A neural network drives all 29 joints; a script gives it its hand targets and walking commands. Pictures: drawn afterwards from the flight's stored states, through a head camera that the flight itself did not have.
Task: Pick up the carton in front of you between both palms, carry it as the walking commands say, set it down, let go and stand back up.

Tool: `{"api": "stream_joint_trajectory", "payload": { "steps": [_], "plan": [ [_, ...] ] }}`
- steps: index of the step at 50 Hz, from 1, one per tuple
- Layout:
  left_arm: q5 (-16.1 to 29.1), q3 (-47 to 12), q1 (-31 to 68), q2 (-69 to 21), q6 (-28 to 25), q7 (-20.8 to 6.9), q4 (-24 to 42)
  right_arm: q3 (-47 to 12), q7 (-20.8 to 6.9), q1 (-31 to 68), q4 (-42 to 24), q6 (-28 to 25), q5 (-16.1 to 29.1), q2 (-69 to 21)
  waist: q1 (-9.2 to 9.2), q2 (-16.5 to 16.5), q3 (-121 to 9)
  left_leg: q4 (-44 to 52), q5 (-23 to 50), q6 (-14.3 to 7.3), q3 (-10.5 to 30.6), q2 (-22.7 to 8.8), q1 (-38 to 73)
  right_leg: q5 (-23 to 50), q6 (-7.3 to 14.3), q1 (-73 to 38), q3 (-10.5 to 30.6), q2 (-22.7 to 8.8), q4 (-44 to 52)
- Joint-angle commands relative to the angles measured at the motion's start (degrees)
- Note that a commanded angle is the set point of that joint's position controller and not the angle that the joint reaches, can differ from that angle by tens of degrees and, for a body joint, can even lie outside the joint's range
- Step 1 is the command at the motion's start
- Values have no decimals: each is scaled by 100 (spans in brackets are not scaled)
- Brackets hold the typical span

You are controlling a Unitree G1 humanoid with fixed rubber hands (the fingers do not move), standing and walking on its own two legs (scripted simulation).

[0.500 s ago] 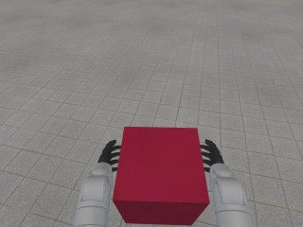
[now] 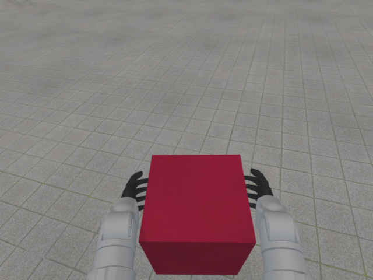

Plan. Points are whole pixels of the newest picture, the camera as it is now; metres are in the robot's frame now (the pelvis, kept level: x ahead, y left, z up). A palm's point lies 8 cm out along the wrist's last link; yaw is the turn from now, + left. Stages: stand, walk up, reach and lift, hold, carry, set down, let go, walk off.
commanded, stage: hold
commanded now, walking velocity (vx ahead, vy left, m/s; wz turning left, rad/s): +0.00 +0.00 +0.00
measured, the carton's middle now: (196, 217) +0.30 +0.00 -0.04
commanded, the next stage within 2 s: set down in 0.26 s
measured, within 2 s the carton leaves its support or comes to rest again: neither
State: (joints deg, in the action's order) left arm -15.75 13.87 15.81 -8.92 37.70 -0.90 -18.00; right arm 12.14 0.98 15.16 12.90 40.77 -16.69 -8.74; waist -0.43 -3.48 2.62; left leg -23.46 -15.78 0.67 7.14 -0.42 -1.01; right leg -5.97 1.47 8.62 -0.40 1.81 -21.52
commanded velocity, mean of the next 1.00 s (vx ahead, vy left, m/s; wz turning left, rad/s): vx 0.00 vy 0.00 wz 0.00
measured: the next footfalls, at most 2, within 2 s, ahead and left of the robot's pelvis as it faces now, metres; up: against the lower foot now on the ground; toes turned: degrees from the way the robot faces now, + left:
none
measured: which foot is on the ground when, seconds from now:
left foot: down 0.00-1.00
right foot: down 0.00-1.00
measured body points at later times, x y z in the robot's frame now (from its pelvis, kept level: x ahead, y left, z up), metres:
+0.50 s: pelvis +0.01 +0.02 +0.00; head -0.01 +0.00 +0.45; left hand +0.33 +0.16 +0.02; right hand +0.33 -0.14 +0.02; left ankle -0.02 +0.15 -0.74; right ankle +0.07 -0.10 -0.74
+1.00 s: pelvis -0.03 +0.03 -0.09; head +0.20 +0.00 +0.30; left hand +0.39 +0.14 -0.18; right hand +0.36 -0.17 -0.18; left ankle -0.01 +0.15 -0.74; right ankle +0.07 -0.10 -0.74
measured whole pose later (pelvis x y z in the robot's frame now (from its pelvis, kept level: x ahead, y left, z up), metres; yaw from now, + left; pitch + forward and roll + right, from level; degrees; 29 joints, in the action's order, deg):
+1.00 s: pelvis -0.03 +0.03 -0.09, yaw +1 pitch +34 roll +2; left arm -9.3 17.5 34.8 -6.4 7.2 4.9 -32.6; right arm 23.8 -0.3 33.6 26.8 8.9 -12.7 -5.9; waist -3.7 -3.0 -4.8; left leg -59.4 -24.4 1.1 5.8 6.4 -68.6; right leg -13.3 -2.8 75.4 6.8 1.5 -54.9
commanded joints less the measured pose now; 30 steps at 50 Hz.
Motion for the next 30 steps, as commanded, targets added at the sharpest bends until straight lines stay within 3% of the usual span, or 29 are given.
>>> {"api": "stream_joint_trajectory", "payload": {
  "steps": [1, 14, 17, 21, 25, 30],
  "plan": [
    [1348, -2844, 2859, -5291, -244, -1429, 246, -3208, -1539, 2513, 19, -165, 1518, -5464, 51, 458, -1363, 679, -109, -370, -147, 507, -2006, -275, -333, -2412, 649, 90, 183],
    [1304, -2765, 3021, -5322, -220, -1420, 146, -3123, -1555, 2649, 152, -145, 1534, -5462, 37, 436, -1374, 747, -28, -330, -120, 504, -2025, 12, -342, -2443, 588, 99, 165],
    [1286, -2758, 3168, -5419, -230, -1382, 58, -2956, -1573, 2789, 253, -196, 1450, -5340, -45, 332, -1301, 779, -65, -294, -134, 508, -2054, 39, -287, -2360, 486, 166, 109],
    [1074, -2421, 3574, -5524, -408, -1326, -494, -2391, -1629, 3241, 787, -423, 1144, -5113, -146, 171, -1076, 695, -374, -226, -180, 510, -2321, -276, -185, -2043, 336, 267, -69],
    [612, -1728, 4010, -5366, -752, -1178, -1232, -1545, -1618, 3766, 1473, -800, 649, -4718, -263, 94, -914, 419, -506, -150, -169, 507, -2743, -381, -104, -1502, 206, 336, -422],
    [-59, -784, 3826, -4490, -1398, -877, -1726, -502, -1457, 3564, 2049, -1455, -14, -3901, -340, 167, -1068, -188, 134, -50, -184, 611, -3220, 371, -58, -384, 161, 385, -973]
  ]
}}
